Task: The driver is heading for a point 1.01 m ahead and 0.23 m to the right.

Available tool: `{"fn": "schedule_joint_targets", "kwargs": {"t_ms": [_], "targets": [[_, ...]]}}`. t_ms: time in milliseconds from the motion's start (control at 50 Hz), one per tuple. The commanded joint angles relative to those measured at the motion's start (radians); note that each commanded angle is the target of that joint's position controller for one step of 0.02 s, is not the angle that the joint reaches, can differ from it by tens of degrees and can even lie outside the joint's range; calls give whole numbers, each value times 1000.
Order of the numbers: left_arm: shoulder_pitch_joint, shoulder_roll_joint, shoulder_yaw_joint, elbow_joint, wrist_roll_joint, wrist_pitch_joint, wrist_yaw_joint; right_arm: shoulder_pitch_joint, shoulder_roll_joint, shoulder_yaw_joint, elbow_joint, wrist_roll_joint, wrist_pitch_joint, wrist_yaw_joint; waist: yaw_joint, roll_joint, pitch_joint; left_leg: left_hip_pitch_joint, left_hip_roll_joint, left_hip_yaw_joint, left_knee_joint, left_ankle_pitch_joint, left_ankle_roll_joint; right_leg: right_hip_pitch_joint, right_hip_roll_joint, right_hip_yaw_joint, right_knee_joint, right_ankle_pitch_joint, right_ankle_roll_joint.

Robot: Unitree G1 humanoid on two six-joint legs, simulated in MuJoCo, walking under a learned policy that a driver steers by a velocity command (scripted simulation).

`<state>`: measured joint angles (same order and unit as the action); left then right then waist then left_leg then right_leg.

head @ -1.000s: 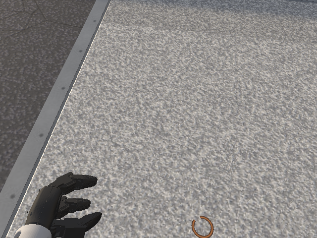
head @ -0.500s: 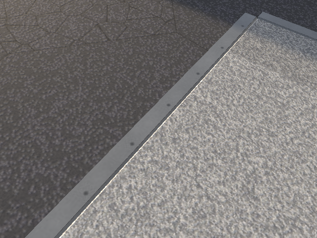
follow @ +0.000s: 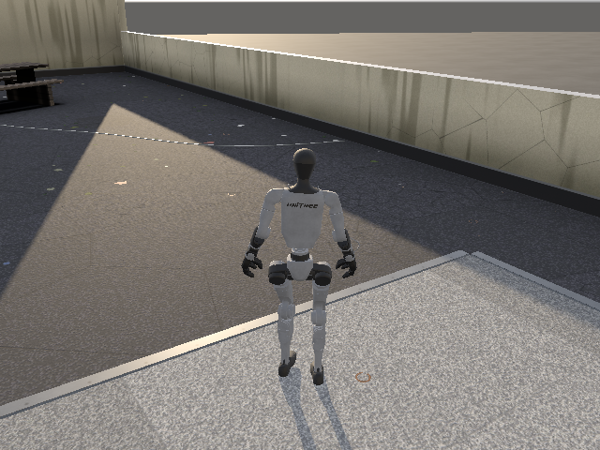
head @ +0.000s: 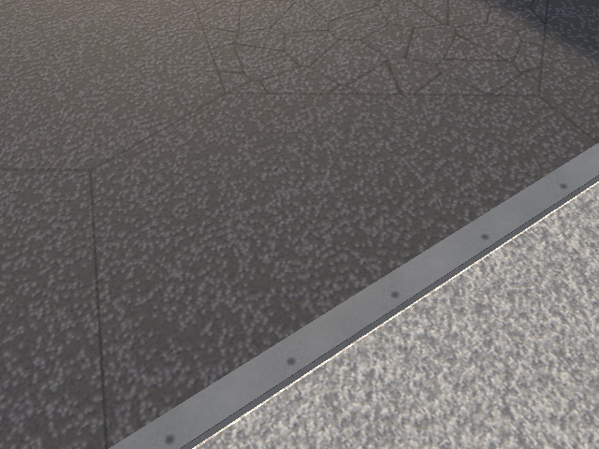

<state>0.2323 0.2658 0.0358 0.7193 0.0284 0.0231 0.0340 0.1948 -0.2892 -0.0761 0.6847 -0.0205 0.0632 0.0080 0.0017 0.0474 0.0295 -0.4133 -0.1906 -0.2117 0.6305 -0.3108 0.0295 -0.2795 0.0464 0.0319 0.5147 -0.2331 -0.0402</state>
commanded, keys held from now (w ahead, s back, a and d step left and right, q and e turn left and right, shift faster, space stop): shift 0.10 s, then w+shift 0.18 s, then w+e+shift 0.58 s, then w+shift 0.08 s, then w+q+shift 0.06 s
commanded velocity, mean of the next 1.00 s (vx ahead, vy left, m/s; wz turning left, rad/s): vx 0.67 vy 0.00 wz -0.38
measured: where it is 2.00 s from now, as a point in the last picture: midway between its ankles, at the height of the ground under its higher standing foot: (464, 210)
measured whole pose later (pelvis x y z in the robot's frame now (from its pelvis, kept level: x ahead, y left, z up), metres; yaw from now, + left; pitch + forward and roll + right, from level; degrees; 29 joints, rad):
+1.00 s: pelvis +0.42 -0.14 -0.01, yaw -27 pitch +0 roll -1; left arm 0.38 0.31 0.06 0.84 0.02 -0.04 -0.01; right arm 0.17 -0.24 0.01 0.70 -0.06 -0.08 0.02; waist 0.01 0.01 0.03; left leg -0.62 0.15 -0.07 1.25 -0.27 0.00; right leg -0.18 0.21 -0.02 0.45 -0.28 -0.18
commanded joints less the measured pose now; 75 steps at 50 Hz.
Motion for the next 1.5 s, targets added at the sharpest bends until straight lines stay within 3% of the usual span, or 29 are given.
{"fn": "schedule_joint_targets", "kwargs": {"t_ms": [20,100,160,240,340,360,380,400,420,460,680,760,800,820,840,860,900,960,1060,1180,1220,1260,1280,1300,1320,1340,1360,1420,1500], "targets": [[-69,139,32,-80,-2,-24,-5,40,-129,-37,-42,-13,-24,-6,-45,-131,-26,-12,32,16,342,-149,-28,-37,-340,362,-275,118,-192],[-72,97,21,-71,-10,-28,-7,67,-87,-18,4,1,-9,5,-28,-176,-52,-29,45,60,385,-108,-66,105,-222,170,-199,375,-152],[91,150,48,-10,-5,-21,-24,-10,-91,-5,-8,-17,-15,24,63,-246,-41,-140,89,139,260,-116,-56,256,-238,297,-323,-341,-154],[135,168,66,31,-6,-35,-36,-94,-67,14,-9,-11,-49,38,80,-198,19,-71,137,209,77,-128,-34,218,-260,318,-368,-367,-159],[0,150,75,24,-31,-34,-41,111,-45,21,72,-3,-98,1,-78,-99,47,461,128,272,-348,92,48,-172,-148,225,-218,-264,-123],[-80,100,64,-17,-37,-43,-40,249,-106,7,107,-12,-114,-16,-152,-14,4,731,256,145,-360,9,68,-438,-80,163,-49,-274,-68],[-112,-23,30,-59,-41,-56,-42,328,-168,2,106,-26,-124,-28,-179,182,-64,809,533,-159,-439,-307,70,-568,11,55,308,-343,-46],[-163,31,34,-103,-37,-67,-44,251,-247,-25,94,-31,-121,-40,-154,164,42,633,657,-374,-514,-477,170,-719,-15,60,407,-218,-52],[-170,89,49,-88,-31,-65,-54,183,-178,-12,84,-30,-127,-40,-110,52,95,604,608,-293,-509,-435,160,-738,-70,107,493,-123,-49],[-65,107,61,-26,-17,-55,-78,97,-112,11,57,-20,-142,-27,-47,45,49,568,499,-85,-508,-234,88,-677,-75,87,561,-23,-19],[-310,39,11,-132,1,-29,-146,222,-91,23,163,-13,-187,-20,-54,5,175,441,398,443,-584,523,27,-523,-102,-184,343,180,-84],[-63,104,27,-82,-16,-26,-116,207,-204,-4,162,-29,-145,-47,115,107,-49,567,461,482,-120,1510,14,-149,49,-261,278,-10,-176],[306,215,85,33,-8,-36,-83,149,-229,-16,131,-29,-129,-37,278,54,-222,298,439,456,448,1224,34,361,84,-136,144,-117,-227],[215,302,115,32,-12,-21,-63,142,-74,19,79,-17,-145,-10,152,-248,-189,-151,222,426,847,63,-20,587,-133,282,22,-316,-303],[182,365,124,-10,-1,-13,-70,97,-78,32,-24,0,-177,-1,125,-245,-332,-407,132,200,1067,-104,-33,714,-296,790,-175,-405,-449],[204,321,120,-1,-7,-15,-60,-22,-119,31,-48,-12,-199,-1,159,-70,-253,-472,204,114,1017,-13,-18,652,-292,760,-249,-347,-398],[157,222,92,38,-2,-42,-40,24,-89,48,-28,-16,-200,-5,39,58,-60,-357,302,134,800,29,-13,316,-245,551,-284,-182,-309],[85,134,48,33,-11,-91,-33,111,-59,61,11,-50,-132,10,-56,31,12,-219,358,156,653,9,-37,39,-138,337,-330,-105,-268],[191,136,41,73,-26,-145,-64,-134,-33,77,-61,-4,-115,32,39,-48,128,-278,360,270,263,348,-6,24,-75,93,-442,328,-138],[253,162,24,131,-13,-167,-30,-188,-49,71,-39,16,-133,47,43,-116,60,-135,170,382,-19,508,99,354,-134,-110,-416,1150,6],[214,202,34,122,14,-145,6,-59,-112,51,15,9,-126,46,-43,-162,-48,-6,81,403,-30,422,113,472,-178,-132,-235,1436,37],[87,245,50,87,39,-113,28,348,-186,11,146,16,-114,34,-251,-170,-188,337,57,359,-38,333,153,379,-191,-153,284,1550,56],[-36,261,59,63,29,-105,27,564,-223,-18,202,18,-107,18,-394,-75,-201,523,131,256,-128,289,235,179,-77,-192,815,1123,57],[-51,57,8,-8,30,-139,1,508,-243,-26,230,11,-91,10,-219,264,-161,814,292,-41,63,518,313,-394,108,-91,1220,-270,83],[82,47,-18,-71,-23,-153,-12,371,-265,-32,178,-6,-96,9,-106,219,-367,936,465,-534,-189,72,498,-600,65,113,1309,-276,79],[8,112,-24,-65,1,-169,-21,295,-179,-26,133,-2,-94,2,-122,-20,-249,772,467,-600,-356,-178,454,-609,-7,145,1177,-149,46],[-26,129,-26,-72,14,-176,-33,252,-128,-13,142,1,-94,-1,-57,-150,-100,537,434,-515,-415,-212,395,-555,-55,125,1033,-76,24],[-15,93,-46,-85,51,-114,-42,182,-119,6,146,6,-130,-10,69,-193,92,78,313,-255,-446,195,324,-371,-125,52,805,-104,64],[-148,28,-76,-137,18,-108,-52,217,-133,-1,171,27,-170,12,17,-67,75,-52,156,61,-412,859,205,-109,-95,-84,273,201,68]]}}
